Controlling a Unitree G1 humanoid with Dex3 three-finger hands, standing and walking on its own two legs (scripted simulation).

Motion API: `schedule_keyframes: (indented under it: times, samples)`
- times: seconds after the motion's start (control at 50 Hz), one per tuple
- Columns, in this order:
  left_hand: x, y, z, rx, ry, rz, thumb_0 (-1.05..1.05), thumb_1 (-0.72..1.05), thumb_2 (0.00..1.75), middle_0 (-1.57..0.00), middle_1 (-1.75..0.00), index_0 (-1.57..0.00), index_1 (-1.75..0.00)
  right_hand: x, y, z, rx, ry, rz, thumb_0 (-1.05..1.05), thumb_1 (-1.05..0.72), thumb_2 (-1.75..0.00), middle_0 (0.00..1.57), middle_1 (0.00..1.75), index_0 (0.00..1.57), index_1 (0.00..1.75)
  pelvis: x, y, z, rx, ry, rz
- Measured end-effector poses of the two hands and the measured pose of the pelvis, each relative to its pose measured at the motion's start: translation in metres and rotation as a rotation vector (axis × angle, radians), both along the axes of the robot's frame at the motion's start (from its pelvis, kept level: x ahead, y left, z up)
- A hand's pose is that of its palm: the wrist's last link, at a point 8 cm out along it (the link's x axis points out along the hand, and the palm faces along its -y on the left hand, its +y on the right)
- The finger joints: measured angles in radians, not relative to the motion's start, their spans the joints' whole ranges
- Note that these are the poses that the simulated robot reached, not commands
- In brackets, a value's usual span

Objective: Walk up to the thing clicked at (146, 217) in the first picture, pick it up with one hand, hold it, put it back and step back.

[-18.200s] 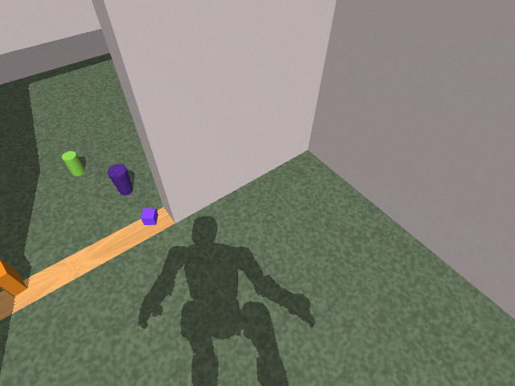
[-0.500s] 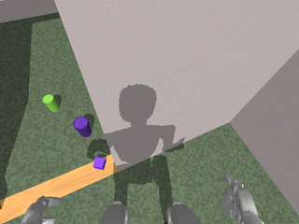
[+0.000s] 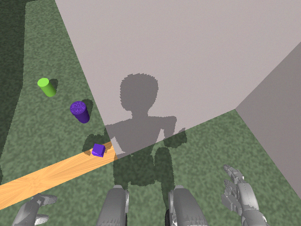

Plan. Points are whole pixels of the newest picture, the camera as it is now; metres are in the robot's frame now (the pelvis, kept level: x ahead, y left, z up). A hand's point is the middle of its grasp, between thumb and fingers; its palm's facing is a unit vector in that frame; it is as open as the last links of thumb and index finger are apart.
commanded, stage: rise first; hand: left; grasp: from above
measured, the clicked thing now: (98, 150) +0.46 +0.26 -0.61
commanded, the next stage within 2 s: none
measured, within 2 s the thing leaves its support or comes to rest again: neither
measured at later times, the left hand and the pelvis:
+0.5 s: hand (66, 176) +0.28 +0.31 -0.32, palm faces -0.50 -0.41 -0.77, open 12.3 cm; pelvis -0.05 -0.01 -0.19, yaw -2 degrees
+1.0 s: hand (74, 162) +0.35 +0.32 -0.43, palm faces -0.51 -0.15 -0.85, open 13.0 cm; pelvis -0.08 +0.01 -0.29, yaw -6 degrees
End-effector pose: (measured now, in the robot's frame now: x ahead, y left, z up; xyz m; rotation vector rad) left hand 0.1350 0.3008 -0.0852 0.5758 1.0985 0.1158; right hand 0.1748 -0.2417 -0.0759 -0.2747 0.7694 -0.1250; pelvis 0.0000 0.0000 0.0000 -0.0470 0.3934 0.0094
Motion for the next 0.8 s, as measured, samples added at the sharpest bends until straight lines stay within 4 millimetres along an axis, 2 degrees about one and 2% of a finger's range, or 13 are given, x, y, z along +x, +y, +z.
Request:
schedule_keyframes:
  times: [0.06, 0.14, 0.3, 0.42, 0.54, 0.64, 0.72, 0.8]
  samples:
    - [0.005, 0.005, -0.016, 0.028, -0.002, -0.052, 0.0, -0.32, 0.74, -0.42, -0.73, -0.4, -0.75, -0.001, -0.004, -0.012, -0.01, -0.01, 0.017, 0.01, -0.97, -0.92, 0.21, 0.3, 0.2, 0.3, -0.006, -0.001, -0.013, 0.001, 0.021, 0.001]
    - [0.025, 0.015, -0.048, 0.075, -0.03, -0.145, 0.0, -0.31, 0.73, -0.44, -0.71, -0.42, -0.73, -0.002, -0.012, -0.04, -0.033, -0.009, 0.043, 0.01, -0.98, -0.92, 0.21, 0.3, 0.2, 0.3, -0.016, -0.004, -0.04, 0.006, 0.064, -0.003]
    - [0.096, 0.015, -0.112, 0.183, -0.153, -0.432, 0.0, -0.29, 0.74, -0.45, -0.7, -0.43, -0.72, -0.017, -0.031, -0.127, -0.06, 0.082, 0.04, 0.01, -0.98, -0.92, 0.21, 0.3, 0.2, 0.3, -0.032, -0.005, -0.112, 0.006, 0.16, -0.015]
    - [0.138, 0.02, -0.156, 0.283, -0.179, -0.552, 0.0, -0.29, 0.75, -0.43, -0.73, -0.42, -0.75, -0.047, -0.036, -0.199, -0.036, 0.212, 0.02, 0.01, -0.99, -0.92, 0.21, 0.3, 0.2, 0.3, -0.045, -0.006, -0.162, 0.004, 0.198, -0.026]
    - [0.164, 0.027, -0.196, 0.337, -0.161, -0.669, 0.0, -0.26, 0.74, -0.43, -0.74, -0.42, -0.75, -0.093, -0.037, -0.254, -0.024, 0.36, 0.003, 0.01, -0.98, -0.92, 0.21, 0.3, 0.2, 0.3, -0.059, -0.007, -0.206, -0.002, 0.202, -0.035]
    - [0.178, 0.026, -0.222, 0.344, -0.188, -0.774, 0.0, -0.26, 0.74, -0.42, -0.74, -0.42, -0.75, -0.133, -0.038, -0.281, -0.04, 0.461, -0.021, 0.01, -0.98, -0.92, 0.21, 0.3, 0.2, 0.3, -0.07, -0.005, -0.236, -0.018, 0.182, -0.044]
    - [0.189, 0.027, -0.238, 0.355, -0.231, -0.843, 0.0, -0.27, 0.76, -0.41, -0.74, -0.4, -0.75, -0.159, -0.039, -0.291, -0.062, 0.519, -0.039, 0.01, -0.97, -0.92, 0.21, 0.3, 0.2, 0.3, -0.076, -0.001, -0.255, -0.035, 0.164, -0.05]
    - [0.201, 0.029, -0.251, 0.377, -0.276, -0.895, 0.0, -0.29, 0.8, -0.37, -0.73, -0.35, -0.75, -0.177, -0.038, -0.297, -0.082, 0.563, -0.051, 0.01, -0.95, -0.91, 0.21, 0.3, 0.2, 0.3, -0.079, 0.003, -0.269, -0.054, 0.152, -0.055]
